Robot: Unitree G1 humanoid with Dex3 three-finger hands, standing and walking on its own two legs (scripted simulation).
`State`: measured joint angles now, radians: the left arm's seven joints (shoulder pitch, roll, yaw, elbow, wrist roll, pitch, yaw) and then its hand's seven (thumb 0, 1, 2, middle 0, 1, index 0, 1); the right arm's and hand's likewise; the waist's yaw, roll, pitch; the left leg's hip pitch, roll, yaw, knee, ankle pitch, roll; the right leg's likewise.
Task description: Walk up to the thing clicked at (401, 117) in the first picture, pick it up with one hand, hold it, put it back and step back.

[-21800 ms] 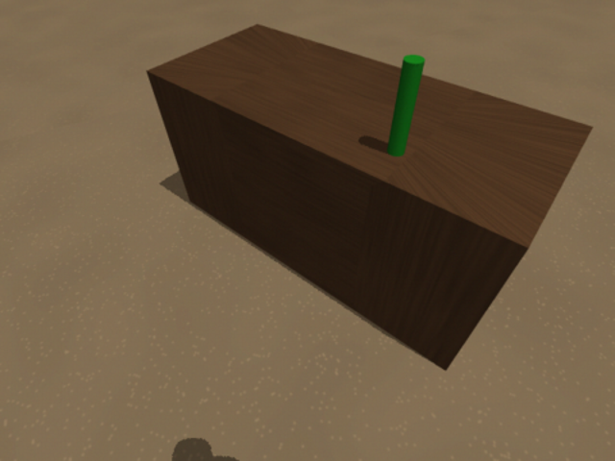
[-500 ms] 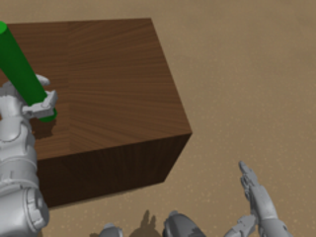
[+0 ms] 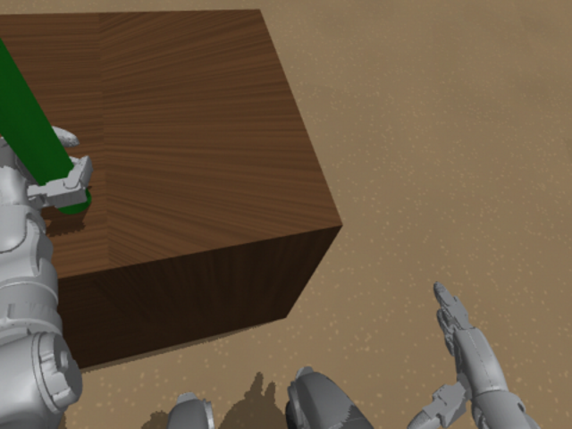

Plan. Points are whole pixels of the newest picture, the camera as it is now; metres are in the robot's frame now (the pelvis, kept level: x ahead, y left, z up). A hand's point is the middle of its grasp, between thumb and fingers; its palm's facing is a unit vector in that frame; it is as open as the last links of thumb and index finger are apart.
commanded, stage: lower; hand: left
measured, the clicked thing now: (34, 141) +0.50 +0.22 +0.10
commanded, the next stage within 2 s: loosen in 0.20 s
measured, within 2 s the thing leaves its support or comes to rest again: neither
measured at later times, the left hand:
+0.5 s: hand (65, 173) +0.50 +0.21 +0.04, palm faces +0.15 -0.99 +0.01, open 6.3 cm
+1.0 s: hand (64, 171) +0.50 +0.21 +0.04, palm faces +0.15 -0.99 +0.00, open 14.4 cm
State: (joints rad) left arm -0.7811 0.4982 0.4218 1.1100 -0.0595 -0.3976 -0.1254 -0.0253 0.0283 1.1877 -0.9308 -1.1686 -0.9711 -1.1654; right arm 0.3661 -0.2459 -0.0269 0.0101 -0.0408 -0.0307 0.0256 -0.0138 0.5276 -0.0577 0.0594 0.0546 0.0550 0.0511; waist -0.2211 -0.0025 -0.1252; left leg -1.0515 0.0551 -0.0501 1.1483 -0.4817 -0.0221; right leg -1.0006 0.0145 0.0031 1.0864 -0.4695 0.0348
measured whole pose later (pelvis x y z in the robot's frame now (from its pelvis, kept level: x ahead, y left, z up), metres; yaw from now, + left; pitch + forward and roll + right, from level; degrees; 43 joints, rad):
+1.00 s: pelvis -0.01 +0.00 -0.01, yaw +0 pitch +23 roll -3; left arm -0.79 0.51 0.45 1.10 -0.06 -0.41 -0.12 -0.01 -0.33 0.24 -0.40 -0.33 -0.41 -0.32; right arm 0.39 -0.26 -0.03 -0.08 -0.04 -0.01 0.03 -0.01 0.53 -0.05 0.06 0.06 0.06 0.05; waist -0.24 0.00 -0.14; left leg -1.12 0.05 -0.06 1.21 -0.50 -0.03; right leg -1.07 0.02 0.00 1.16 -0.49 0.03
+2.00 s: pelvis +0.04 +0.01 +0.06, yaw +1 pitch +9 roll -1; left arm -0.05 0.45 0.34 0.34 -0.04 0.03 0.01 -0.01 -0.48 0.04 -0.06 -0.03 -0.04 -0.04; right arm 0.42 -0.26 -0.07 0.17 0.08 0.05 0.00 -0.01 0.51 -0.07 0.06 0.06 0.06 0.05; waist -0.01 0.04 -0.15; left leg -0.56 0.03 -0.01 0.83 -0.43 -0.01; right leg -0.52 -0.02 0.03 0.78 -0.42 0.05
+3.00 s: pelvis +0.00 -0.01 +0.04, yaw +2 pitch +5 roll +0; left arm 0.49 0.30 0.31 -0.09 -0.06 -0.09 0.06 -0.01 -0.53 0.05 -0.06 -0.06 -0.06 -0.06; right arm 0.46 -0.21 -0.07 0.14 0.05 -0.04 -0.08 -0.01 0.20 -0.30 0.10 0.14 0.10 0.13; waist 0.05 0.01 -0.09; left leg -0.58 0.01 -0.02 0.90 -0.41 -0.02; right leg -0.56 -0.03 0.02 0.91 -0.44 0.03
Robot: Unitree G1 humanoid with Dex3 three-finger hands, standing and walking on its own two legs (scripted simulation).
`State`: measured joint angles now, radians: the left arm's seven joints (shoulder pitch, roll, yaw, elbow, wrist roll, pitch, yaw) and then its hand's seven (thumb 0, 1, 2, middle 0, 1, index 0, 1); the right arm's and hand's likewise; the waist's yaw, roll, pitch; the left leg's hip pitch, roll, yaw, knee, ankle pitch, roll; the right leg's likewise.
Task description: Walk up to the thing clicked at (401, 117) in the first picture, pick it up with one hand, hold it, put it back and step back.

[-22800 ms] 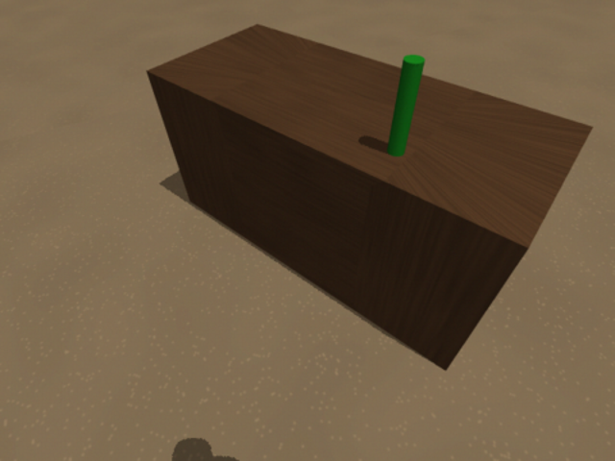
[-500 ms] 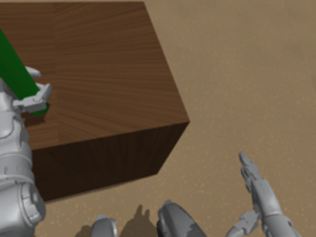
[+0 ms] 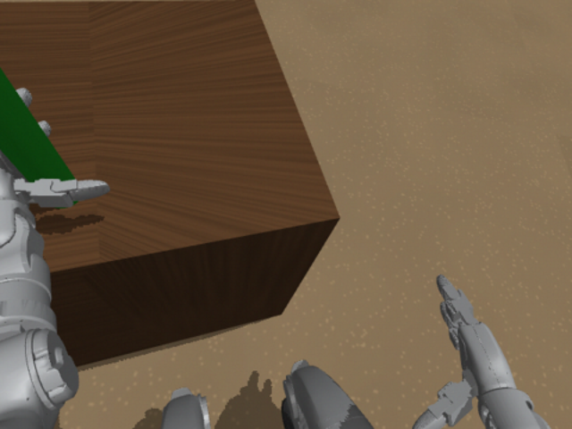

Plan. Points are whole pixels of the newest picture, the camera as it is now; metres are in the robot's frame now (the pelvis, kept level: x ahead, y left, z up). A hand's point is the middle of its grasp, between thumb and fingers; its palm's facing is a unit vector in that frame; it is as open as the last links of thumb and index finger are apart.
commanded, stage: withdraw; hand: left
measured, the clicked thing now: (19, 136) +0.50 +0.22 +0.10
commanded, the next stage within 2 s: rise in 0.26 s
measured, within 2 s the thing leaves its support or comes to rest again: neither
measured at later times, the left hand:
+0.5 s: hand out of the picture +0.49 +0.31 +0.16, palm faces +0.25 -0.95 -0.17, open 17.4 cm
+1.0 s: hand out of the picture +0.34 +0.32 +0.13, palm faces +0.36 -0.85 -0.38, open 17.3 cm
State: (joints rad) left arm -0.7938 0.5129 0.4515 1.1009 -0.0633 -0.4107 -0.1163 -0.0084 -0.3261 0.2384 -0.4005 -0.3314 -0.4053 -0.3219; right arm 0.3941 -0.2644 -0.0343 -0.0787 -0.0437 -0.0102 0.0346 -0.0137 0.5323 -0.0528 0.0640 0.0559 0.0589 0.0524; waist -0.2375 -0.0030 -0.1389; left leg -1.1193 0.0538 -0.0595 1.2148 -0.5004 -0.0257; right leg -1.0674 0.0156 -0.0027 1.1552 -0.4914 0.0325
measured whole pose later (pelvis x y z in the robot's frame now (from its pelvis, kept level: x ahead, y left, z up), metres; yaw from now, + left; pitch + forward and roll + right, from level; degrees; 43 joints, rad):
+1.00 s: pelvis +0.04 +0.01 +0.07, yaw +1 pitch +9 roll -1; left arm -0.05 0.45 0.34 0.34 -0.04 0.03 0.01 -0.01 -0.48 0.04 -0.06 -0.03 -0.04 -0.04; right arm 0.42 -0.26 -0.07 0.17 0.08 0.05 0.00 -0.01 0.51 -0.07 0.06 0.06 0.06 0.05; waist -0.01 0.04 -0.15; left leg -0.56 0.03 -0.01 0.83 -0.43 -0.01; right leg -0.52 -0.02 0.03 0.78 -0.42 0.05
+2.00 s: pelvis +0.01 -0.01 +0.06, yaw +2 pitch +5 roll +0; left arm 0.49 0.30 0.31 -0.09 -0.06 -0.09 0.06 -0.01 -0.53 0.05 -0.06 -0.06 -0.06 -0.06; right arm 0.46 -0.21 -0.07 0.14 0.05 -0.04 -0.08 -0.01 0.20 -0.30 0.10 0.14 0.10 0.13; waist 0.05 0.01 -0.09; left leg -0.58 0.01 -0.02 0.90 -0.41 -0.02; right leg -0.56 -0.03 0.02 0.91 -0.44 0.03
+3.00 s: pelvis +0.02 -0.01 +0.04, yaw +2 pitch +10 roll +0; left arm 0.48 0.19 0.00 0.03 -0.03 0.07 0.07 -0.01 -0.55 0.04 -0.06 -0.05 -0.05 -0.05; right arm 0.49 -0.20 0.00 0.00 0.03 0.07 -0.09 0.01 -0.89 -0.91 0.20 0.30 0.20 0.30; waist 0.00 0.01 -0.14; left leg -0.70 0.02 -0.02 0.99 -0.47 -0.03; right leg -0.68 -0.02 0.02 1.01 -0.50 0.02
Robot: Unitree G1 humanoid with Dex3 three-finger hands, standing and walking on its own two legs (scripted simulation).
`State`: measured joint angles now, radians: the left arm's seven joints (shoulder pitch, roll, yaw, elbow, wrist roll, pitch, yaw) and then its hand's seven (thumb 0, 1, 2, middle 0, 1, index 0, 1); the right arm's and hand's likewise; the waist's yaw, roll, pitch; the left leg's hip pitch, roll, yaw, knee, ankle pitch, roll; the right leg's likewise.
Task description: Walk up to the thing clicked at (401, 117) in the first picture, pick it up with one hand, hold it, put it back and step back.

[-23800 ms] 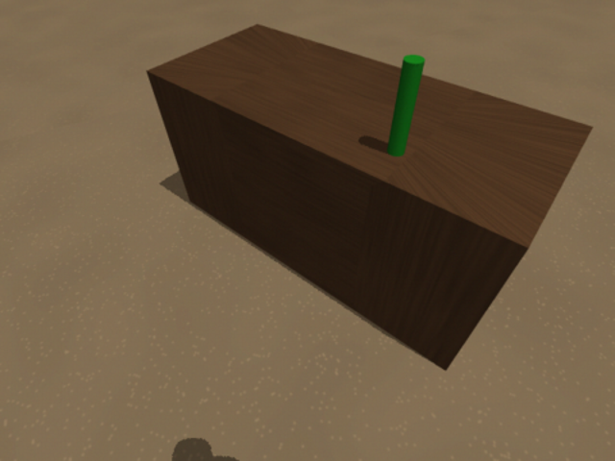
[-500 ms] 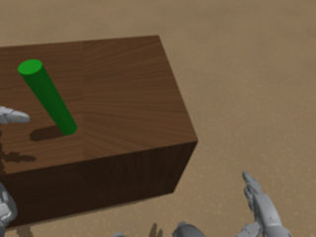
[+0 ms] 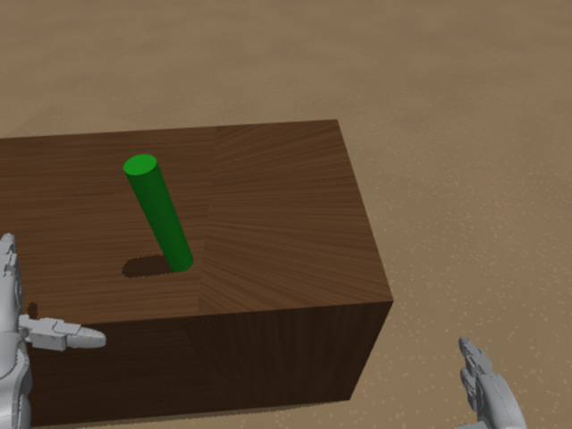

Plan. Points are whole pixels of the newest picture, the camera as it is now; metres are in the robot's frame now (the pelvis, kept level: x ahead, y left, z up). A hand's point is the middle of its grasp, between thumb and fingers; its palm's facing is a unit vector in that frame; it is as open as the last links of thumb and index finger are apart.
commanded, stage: sink last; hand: left
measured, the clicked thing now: (164, 220) +0.46 +0.20 +0.03
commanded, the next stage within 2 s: home in 0.68 s
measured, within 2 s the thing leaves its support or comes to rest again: neither
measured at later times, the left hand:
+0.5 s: hand out of the picture +0.13 +0.22 +0.09, palm faces +0.33 -0.86 -0.39, open 17.3 cm
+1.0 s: hand out of the picture +0.14 +0.27 +0.03, palm faces +0.39 -0.83 -0.39, open 17.4 cm
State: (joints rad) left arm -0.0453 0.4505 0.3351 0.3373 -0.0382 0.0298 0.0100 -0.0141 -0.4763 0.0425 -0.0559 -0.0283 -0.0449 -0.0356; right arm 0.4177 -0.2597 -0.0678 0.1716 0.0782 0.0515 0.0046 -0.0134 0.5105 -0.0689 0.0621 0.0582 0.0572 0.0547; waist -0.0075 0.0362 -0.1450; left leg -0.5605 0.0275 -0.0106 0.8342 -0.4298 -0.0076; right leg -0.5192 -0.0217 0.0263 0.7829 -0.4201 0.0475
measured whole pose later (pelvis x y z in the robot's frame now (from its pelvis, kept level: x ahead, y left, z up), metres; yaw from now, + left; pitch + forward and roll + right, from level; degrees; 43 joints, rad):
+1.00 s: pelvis -0.04 -0.02 -0.01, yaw +1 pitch +5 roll +0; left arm 0.49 0.30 0.31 -0.09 -0.06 -0.09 0.06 -0.01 -0.53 0.05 -0.06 -0.06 -0.06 -0.06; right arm 0.46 -0.21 -0.07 0.14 0.05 -0.04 -0.08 -0.01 0.20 -0.30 0.10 0.14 0.10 0.13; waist 0.05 0.01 -0.09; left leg -0.58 0.01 -0.02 0.90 -0.41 -0.02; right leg -0.56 -0.03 0.02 0.91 -0.44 0.03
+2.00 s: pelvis -0.02 -0.02 -0.03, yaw +1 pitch +10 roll +0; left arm 0.48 0.19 0.00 0.03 -0.03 0.07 0.07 -0.01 -0.55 0.04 -0.06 -0.05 -0.05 -0.05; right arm 0.49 -0.20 0.00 0.00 0.03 0.07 -0.09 0.01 -0.89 -0.91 0.20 0.30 0.20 0.30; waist 0.00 0.01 -0.14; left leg -0.70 0.02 -0.02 0.99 -0.47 -0.03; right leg -0.68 -0.02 0.02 1.01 -0.50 0.02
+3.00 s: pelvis -0.02 -0.02 -0.03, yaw +1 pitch +10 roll +0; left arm 0.49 0.19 0.01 0.00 -0.03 0.09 0.08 -0.01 -0.56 0.04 -0.06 -0.05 -0.05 -0.05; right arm 0.49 -0.20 0.00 -0.02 0.03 0.07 -0.10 0.01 -0.89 -0.90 0.20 0.30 0.20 0.30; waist 0.00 0.00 -0.14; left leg -0.71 0.02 -0.02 1.01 -0.48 -0.03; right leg -0.70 -0.02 0.02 1.02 -0.51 0.03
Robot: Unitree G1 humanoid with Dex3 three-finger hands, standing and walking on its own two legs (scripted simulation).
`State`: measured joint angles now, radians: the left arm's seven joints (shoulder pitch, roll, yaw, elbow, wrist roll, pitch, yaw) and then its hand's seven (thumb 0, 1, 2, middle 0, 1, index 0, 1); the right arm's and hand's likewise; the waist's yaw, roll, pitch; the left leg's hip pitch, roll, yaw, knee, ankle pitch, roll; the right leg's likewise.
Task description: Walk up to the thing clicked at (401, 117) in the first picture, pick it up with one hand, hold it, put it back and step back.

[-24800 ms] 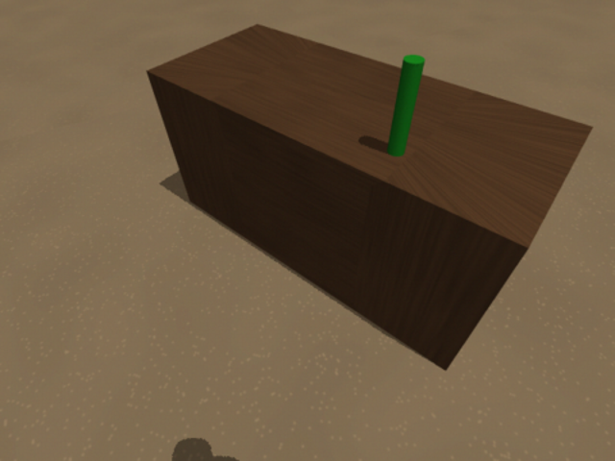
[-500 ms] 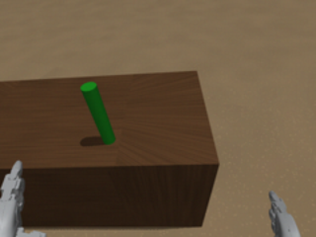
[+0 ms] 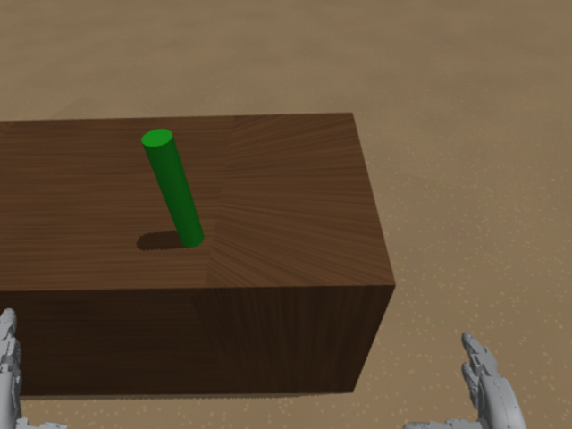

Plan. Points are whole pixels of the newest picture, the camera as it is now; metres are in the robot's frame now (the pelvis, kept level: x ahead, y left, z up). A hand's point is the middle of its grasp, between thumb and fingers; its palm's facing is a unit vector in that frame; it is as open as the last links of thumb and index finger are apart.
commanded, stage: home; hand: left
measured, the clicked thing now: (177, 195) +0.50 +0.21 +0.05
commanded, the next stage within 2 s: none
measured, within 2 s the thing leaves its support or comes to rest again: neither
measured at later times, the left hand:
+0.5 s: hand (174, 400) +0.20 +0.18 -0.05, palm faces +0.11 -0.97 -0.21, open 17.5 cm
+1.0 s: hand (180, 406) +0.19 +0.17 -0.06, palm faces +0.11 -0.97 -0.23, open 17.5 cm
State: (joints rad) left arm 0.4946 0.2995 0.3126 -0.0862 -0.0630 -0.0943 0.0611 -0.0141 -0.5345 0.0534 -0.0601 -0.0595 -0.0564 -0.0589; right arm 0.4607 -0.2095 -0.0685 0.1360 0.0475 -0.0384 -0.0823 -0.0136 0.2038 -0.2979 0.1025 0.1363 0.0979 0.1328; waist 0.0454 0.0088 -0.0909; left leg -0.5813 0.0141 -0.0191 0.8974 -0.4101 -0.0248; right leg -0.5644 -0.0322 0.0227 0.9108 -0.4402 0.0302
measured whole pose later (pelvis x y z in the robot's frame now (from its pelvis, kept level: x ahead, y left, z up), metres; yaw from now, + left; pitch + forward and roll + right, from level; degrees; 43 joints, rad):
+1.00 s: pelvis +0.01 -0.01 -0.01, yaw +0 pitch +10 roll +0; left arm 0.48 0.19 0.00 0.03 -0.03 0.07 0.07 -0.01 -0.55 0.04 -0.06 -0.05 -0.05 -0.05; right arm 0.49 -0.20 0.00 0.00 0.03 0.07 -0.09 0.01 -0.89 -0.91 0.20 0.30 0.20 0.30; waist 0.00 0.01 -0.14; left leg -0.70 0.02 -0.02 0.99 -0.47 -0.03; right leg -0.68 -0.02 0.02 1.01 -0.50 0.02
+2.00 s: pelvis +0.02 +0.00 -0.02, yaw +0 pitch +10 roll +0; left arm 0.49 0.19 0.01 0.00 -0.03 0.09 0.08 -0.01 -0.56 0.04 -0.06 -0.05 -0.05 -0.05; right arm 0.49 -0.20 0.00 -0.02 0.03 0.07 -0.10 0.01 -0.89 -0.90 0.20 0.30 0.20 0.30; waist 0.00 0.00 -0.14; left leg -0.71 0.02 -0.02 1.01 -0.48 -0.03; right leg -0.70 -0.02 0.02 1.02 -0.51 0.03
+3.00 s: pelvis +0.01 +0.01 +0.03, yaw +0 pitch -3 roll +0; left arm 0.24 0.34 0.01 0.95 0.02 -0.01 0.02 -0.01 -0.22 0.38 -0.17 -0.23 -0.16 -0.23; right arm 0.20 -0.31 -0.03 0.98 -0.04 -0.01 -0.01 0.01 -0.90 -0.90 0.20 0.30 0.20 0.30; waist 0.02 0.00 0.06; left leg -0.30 0.01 -0.02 0.68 -0.33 -0.01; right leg -0.26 -0.03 0.01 0.66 -0.35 0.03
